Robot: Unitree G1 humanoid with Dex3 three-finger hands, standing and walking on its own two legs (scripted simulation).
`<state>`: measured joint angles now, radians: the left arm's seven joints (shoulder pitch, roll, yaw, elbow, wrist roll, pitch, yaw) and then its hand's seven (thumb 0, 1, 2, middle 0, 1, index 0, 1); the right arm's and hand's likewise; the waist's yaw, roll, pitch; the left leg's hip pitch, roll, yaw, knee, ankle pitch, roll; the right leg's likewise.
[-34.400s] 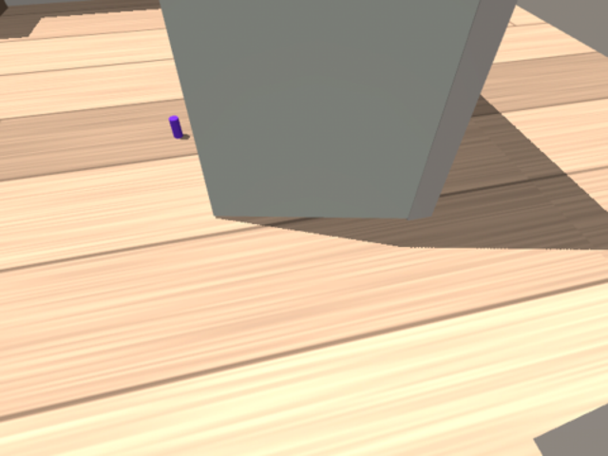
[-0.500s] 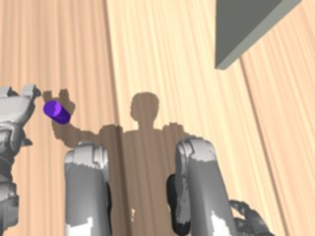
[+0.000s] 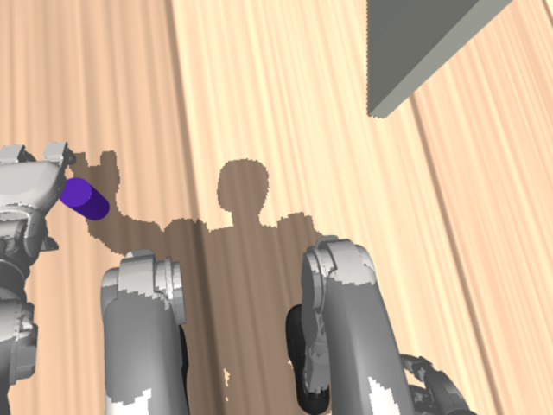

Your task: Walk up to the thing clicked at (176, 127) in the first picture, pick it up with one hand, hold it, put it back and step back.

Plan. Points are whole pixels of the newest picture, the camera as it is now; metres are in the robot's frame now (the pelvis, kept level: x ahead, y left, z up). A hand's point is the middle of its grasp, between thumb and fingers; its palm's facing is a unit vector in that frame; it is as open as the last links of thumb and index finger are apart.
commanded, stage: approach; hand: left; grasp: from above
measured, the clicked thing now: (86, 200) +0.44 +0.30 -0.27
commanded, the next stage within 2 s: close in in 0.32 s
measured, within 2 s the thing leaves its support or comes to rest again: neither
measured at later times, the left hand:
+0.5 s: hand (59, 189) +0.43 +0.30 -0.16, palm faces -0.52 -0.11 -0.85, open 14.2 cm
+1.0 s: hand (81, 195) +0.44 +0.29 -0.23, palm faces -0.39 -0.07 -0.92, open 14.3 cm
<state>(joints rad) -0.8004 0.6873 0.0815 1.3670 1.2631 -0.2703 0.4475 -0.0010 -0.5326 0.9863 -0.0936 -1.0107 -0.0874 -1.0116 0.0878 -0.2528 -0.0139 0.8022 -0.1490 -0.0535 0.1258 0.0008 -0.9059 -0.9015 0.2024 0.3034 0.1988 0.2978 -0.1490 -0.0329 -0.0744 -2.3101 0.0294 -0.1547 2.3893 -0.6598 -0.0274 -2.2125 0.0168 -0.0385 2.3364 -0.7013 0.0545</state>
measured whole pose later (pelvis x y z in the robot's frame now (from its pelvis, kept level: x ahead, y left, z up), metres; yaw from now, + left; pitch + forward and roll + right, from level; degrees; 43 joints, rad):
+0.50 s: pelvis +0.00 +0.00 +0.00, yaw -1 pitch +33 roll -6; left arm -0.87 0.69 0.13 1.43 1.15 -0.12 0.34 0.00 -0.54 0.99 -0.09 -1.02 -0.08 -1.02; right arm 0.16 -0.26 0.04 0.78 -0.13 -0.04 0.15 0.00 -0.91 -0.90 0.20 0.30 0.20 0.30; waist -0.21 0.03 -0.03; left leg -2.29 0.04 -0.16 2.38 -0.67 -0.02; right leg -2.21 0.03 -0.05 2.32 -0.69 0.05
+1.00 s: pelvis +0.00 +0.01 -0.03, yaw -3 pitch +30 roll -10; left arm -0.93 0.75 0.14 1.62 1.35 -0.19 0.64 0.00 -0.54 1.00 -0.08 -0.97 -0.06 -0.98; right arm 0.04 -0.27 0.07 0.79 -0.22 -0.12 0.19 0.00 -0.90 -0.90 0.20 0.30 0.20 0.30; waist -0.28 -0.07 -0.01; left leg -2.38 0.02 -0.20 2.50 -0.65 -0.02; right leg -2.26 0.03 -0.06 2.41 -0.69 0.07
